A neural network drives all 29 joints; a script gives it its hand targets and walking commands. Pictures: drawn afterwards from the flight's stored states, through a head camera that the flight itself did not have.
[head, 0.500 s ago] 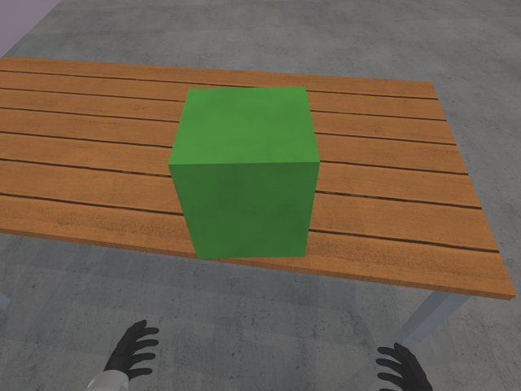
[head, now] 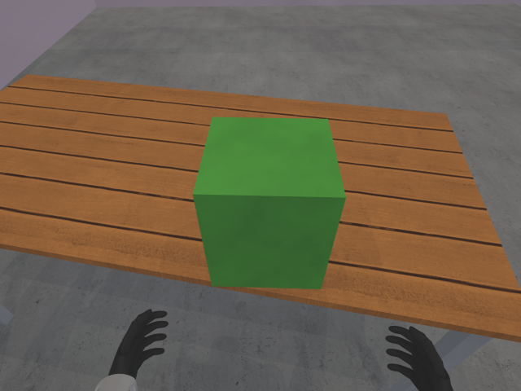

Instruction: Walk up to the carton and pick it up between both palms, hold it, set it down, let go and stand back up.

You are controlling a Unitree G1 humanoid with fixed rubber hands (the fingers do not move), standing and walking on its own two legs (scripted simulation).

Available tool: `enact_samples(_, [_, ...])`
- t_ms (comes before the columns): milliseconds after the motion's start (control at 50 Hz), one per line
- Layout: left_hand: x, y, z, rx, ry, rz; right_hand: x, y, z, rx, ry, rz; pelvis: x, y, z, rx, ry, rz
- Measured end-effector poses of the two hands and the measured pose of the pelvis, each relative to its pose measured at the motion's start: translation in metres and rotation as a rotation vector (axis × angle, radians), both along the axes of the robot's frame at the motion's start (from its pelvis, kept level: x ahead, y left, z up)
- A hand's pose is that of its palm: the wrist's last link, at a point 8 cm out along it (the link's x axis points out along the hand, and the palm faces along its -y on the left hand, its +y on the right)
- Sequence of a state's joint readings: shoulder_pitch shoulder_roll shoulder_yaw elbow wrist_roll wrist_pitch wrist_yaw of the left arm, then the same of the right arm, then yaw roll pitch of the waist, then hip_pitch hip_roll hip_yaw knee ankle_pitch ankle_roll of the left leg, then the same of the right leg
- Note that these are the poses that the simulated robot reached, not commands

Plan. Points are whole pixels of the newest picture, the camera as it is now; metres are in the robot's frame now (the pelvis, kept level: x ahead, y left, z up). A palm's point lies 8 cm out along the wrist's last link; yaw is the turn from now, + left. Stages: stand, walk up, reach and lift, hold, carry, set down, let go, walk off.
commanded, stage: reach and lift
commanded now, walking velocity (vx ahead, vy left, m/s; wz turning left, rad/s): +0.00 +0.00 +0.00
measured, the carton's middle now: (267, 205) +0.44 +0.04 +0.04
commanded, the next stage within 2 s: none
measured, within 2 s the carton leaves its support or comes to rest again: neither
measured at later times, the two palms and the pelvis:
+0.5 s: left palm (137, 330) +0.21 +0.22 +0.01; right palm (433, 336) +0.22 -0.20 +0.02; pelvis -0.02 +0.00 +0.00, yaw -1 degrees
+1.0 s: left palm (137, 264) +0.29 +0.22 +0.07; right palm (422, 257) +0.31 -0.19 +0.08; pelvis -0.02 -0.01 +0.00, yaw +0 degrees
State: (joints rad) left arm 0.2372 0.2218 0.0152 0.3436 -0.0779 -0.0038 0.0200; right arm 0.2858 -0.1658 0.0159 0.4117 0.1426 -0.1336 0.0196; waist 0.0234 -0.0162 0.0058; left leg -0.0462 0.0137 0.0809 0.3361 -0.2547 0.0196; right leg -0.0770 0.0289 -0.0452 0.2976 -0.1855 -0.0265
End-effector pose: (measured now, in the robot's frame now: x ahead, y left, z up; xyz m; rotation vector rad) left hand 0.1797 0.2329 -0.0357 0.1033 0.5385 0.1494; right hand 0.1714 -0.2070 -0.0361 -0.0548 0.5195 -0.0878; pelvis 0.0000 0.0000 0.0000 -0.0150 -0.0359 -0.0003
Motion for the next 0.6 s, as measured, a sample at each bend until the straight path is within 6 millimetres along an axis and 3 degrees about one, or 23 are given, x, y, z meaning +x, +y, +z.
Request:
enact_samples(260, [0.024,-0.006,0.031,-0.03,-0.134,0.002,0.035,0.0,0.032,0.011,-0.141,0.015,-0.003,0.008,0.0,-0.006,-0.037,-0.005])
enact_samples(480, [0.033,-0.016,0.044,-0.052,-0.232,0.025,0.048,0.004,0.055,0.029,-0.241,0.035,-0.016,0.002,0.0,0.003,-0.024,-0.011])
enact_samples(600, [0.05,-0.018,0.058,-0.06,-0.291,0.04,0.069,0.009,0.065,0.046,-0.281,0.052,-0.023,-0.001,-0.001,0.011,-0.005,-0.008])
